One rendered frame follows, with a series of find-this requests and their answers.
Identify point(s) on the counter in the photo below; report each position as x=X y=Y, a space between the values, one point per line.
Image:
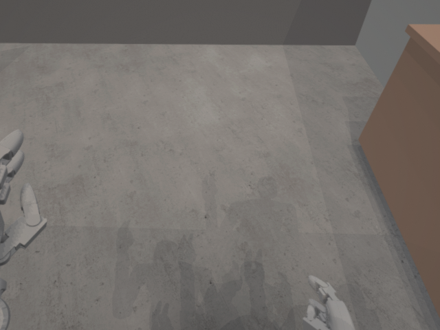
x=401 y=141

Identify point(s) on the robot left hand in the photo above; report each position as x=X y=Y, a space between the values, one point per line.
x=24 y=230

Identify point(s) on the robot right hand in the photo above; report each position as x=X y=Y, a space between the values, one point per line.
x=334 y=317

